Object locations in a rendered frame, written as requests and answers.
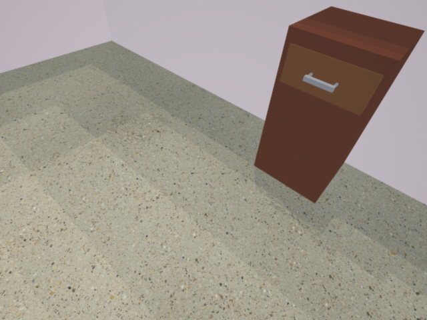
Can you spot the drawer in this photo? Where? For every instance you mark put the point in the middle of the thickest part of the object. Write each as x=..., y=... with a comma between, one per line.
x=356, y=85

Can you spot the cabinet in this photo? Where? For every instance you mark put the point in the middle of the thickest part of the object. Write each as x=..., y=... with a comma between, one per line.
x=305, y=139

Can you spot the handle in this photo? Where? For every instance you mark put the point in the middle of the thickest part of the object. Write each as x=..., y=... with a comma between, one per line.
x=319, y=83

